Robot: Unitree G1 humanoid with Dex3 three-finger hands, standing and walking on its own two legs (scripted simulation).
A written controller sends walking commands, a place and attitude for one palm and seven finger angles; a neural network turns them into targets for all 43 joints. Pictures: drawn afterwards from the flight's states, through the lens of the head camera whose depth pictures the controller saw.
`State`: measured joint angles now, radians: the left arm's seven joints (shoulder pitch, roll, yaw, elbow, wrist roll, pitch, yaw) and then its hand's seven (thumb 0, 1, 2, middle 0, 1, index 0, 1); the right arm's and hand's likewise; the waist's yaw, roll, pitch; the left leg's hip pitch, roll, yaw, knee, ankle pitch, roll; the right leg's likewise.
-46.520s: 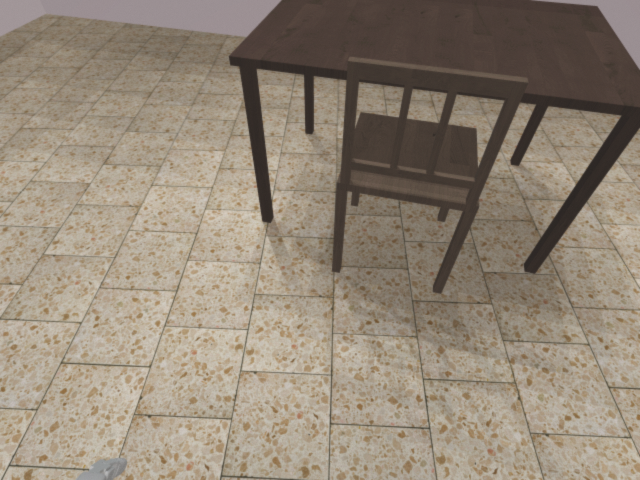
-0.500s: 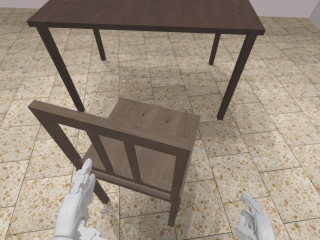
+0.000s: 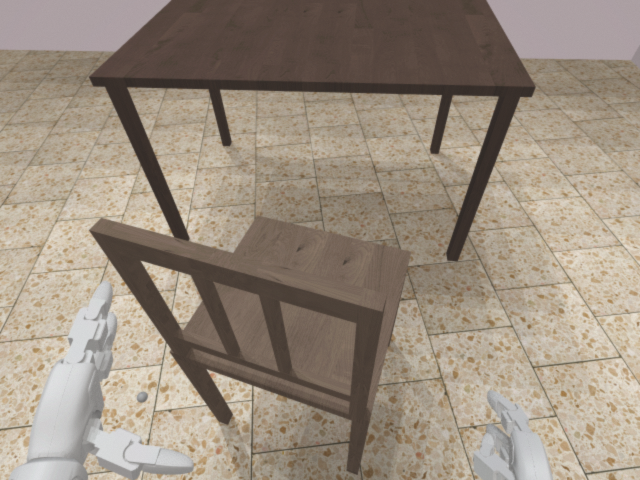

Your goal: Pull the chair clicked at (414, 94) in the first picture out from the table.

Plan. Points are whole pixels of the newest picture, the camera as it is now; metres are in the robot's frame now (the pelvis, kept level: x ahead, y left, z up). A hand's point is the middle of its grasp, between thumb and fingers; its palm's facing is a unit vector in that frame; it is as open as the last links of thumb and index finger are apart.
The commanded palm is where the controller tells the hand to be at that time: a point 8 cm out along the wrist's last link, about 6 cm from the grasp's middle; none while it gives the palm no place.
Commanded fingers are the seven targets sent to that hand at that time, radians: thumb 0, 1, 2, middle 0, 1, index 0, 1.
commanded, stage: draw the hand back to the body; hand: left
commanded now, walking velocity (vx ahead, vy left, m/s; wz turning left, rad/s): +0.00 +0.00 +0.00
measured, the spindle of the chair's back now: (218, 316) +0.37 +0.20 -0.07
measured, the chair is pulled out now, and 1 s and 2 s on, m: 0.54 0.54 0.54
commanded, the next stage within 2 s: step back with the hand held close in 0.96 s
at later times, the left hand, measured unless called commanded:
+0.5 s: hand (52, 333) +0.21 +0.25 +0.18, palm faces +0.43 -0.79 -0.43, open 10.6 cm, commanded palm +0.16 +0.29 +0.20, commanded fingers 0.00 0.79 0.85 -0.19 -0.28 -0.19 -0.28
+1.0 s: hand (32, 326) +0.20 +0.25 +0.20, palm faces +0.46 -0.78 -0.43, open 7.5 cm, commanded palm +0.15 +0.29 +0.21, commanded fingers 0.00 0.90 0.90 -0.20 -0.30 -0.20 -0.30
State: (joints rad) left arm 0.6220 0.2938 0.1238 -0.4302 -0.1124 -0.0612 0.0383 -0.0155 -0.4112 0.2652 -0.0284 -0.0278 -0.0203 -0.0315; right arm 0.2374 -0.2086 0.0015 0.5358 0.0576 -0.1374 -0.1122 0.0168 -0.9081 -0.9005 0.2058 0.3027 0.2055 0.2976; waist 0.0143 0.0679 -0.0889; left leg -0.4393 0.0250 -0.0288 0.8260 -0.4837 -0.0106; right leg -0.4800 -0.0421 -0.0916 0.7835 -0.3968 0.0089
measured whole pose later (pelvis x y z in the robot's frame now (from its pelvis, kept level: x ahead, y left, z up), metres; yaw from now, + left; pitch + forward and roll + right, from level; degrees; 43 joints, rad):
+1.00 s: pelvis +0.01 -0.01 +0.03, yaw -2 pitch -3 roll -1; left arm 0.51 0.35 0.35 -0.44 -0.07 -0.06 0.16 0.01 0.88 0.89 -0.22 -0.30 -0.21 -0.30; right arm 0.19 -0.22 -0.01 0.65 0.03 -0.11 -0.09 0.02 -0.91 -0.90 0.21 0.30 0.20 0.30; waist 0.05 0.09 0.02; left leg -0.07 0.03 0.01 0.46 -0.33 -0.02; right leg -0.14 -0.02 -0.07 0.46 -0.26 0.00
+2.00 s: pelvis -0.08 +0.01 +0.02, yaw -1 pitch +0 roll -1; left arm 0.55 0.42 0.44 -0.52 -0.02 -0.17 0.20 0.01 0.89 0.90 -0.22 -0.30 -0.21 -0.30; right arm 0.23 -0.21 -0.01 0.59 0.02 -0.10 -0.09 0.02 -0.91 -0.90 0.21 0.30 0.21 0.30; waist 0.00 0.00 0.03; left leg -0.38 0.02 0.01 0.65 -0.28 0.01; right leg -0.41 -0.02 -0.04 0.57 -0.16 0.01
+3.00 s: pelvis -0.16 -0.04 +0.03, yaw -4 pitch +3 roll -1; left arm 0.61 0.46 0.43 -0.57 -0.04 -0.25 0.12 0.01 0.89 0.90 -0.22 -0.30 -0.21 -0.30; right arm 0.13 -0.17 -0.03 0.65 0.01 -0.08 -0.05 0.01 -0.91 -0.90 0.21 0.30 0.21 0.30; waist -0.01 0.00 0.03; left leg -0.47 0.04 -0.04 0.80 -0.41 -0.03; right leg -0.29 0.02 -0.02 0.47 -0.24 -0.02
